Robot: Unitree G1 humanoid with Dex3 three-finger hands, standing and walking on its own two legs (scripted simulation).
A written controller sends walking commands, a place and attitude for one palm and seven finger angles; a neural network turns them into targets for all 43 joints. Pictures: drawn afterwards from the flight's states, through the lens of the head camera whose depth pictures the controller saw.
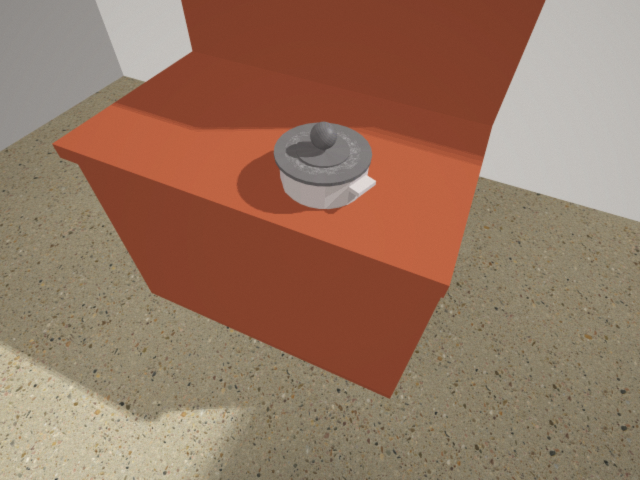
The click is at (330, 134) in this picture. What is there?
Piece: lid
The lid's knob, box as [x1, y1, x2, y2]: [310, 122, 336, 149]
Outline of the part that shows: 319,122 313,126 310,132 311,141 318,148 328,148 334,143 336,139 336,131 331,124 327,122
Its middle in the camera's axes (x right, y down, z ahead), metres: +0.00 -0.20 +0.75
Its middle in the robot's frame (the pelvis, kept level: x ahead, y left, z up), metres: +0.71 +0.04 +0.03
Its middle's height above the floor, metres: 0.80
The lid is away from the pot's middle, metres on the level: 0.00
